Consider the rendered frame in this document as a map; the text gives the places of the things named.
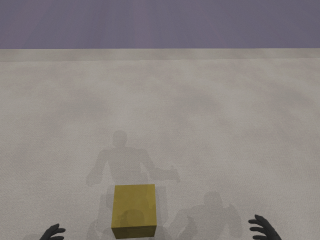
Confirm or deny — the right robot hand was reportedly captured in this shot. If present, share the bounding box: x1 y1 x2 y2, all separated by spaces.
248 214 282 240

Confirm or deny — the left robot hand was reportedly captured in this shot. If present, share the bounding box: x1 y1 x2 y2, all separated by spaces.
40 223 66 240

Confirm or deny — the carton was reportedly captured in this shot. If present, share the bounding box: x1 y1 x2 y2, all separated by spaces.
111 184 157 239

